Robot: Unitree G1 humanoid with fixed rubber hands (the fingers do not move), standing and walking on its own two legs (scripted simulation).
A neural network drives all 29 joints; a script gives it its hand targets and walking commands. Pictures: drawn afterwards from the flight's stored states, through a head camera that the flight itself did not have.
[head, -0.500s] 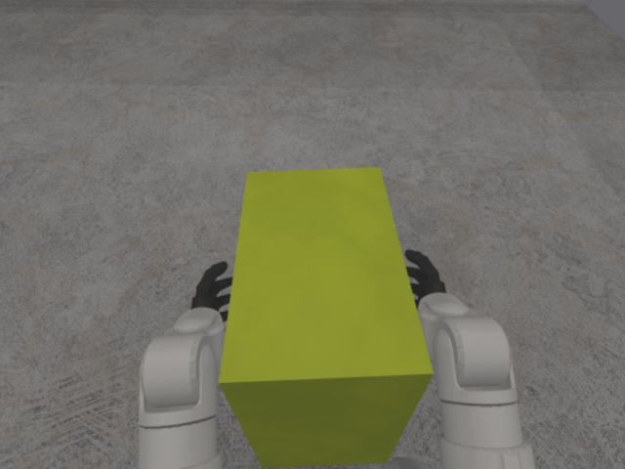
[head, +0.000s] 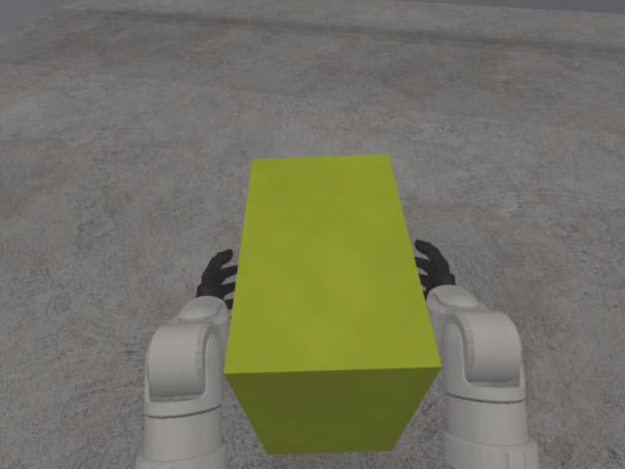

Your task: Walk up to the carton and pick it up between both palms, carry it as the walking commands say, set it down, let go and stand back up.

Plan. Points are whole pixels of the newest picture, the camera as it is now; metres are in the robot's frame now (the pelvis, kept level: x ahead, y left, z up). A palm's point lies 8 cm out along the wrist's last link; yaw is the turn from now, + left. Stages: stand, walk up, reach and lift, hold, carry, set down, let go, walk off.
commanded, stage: carry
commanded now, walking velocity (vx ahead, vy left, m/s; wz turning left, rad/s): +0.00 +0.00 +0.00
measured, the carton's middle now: (325, 311) +0.31 -0.01 +0.04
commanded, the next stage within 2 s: none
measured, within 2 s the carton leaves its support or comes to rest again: neither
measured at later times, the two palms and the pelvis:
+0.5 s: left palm (138, 369) +0.22 +0.18 +0.11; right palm (395, 336) +0.24 -0.08 +0.11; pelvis -0.05 +0.04 +0.01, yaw +3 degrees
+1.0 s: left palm (172, 381) +0.21 +0.15 +0.10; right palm (428, 351) +0.22 -0.11 +0.10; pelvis -0.06 +0.01 +0.01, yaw +3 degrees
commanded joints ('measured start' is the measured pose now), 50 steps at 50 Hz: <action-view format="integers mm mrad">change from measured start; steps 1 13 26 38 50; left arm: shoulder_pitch -375 -500 -483 -519 -487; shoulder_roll -949 -1000 -976 -996 -991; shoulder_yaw -592 -699 -619 -624 -606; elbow -22 -124 -16 -32 -26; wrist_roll -360 -482 -408 -432 -410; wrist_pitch -20 -28 -5 -11 -23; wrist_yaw -236 -258 -244 -247 -244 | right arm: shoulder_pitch -420 -379 -470 -496 -481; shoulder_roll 977 979 1002 1021 1019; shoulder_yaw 686 650 678 667 666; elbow -22 -75 10 -14 -23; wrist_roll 420 351 411 416 423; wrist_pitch -12 -40 1 -7 -14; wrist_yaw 297 267 304 291 292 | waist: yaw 34 30 34 29 28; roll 190 54 63 15 -5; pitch -293 -389 -239 -308 -317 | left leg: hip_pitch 295 138 35 77 72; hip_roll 286 129 133 111 90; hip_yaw -387 -159 -185 -150 -139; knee -212 -205 -330 -247 -184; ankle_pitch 568 216 -18 56 103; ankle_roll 84 95 64 57 58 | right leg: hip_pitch -97 267 167 100 68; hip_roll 17 67 77 53 40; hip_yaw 29 157 127 190 227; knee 154 -267 -233 -283 -290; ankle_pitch -77 90 24 -22 -42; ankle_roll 70 -35 -51 -64 -68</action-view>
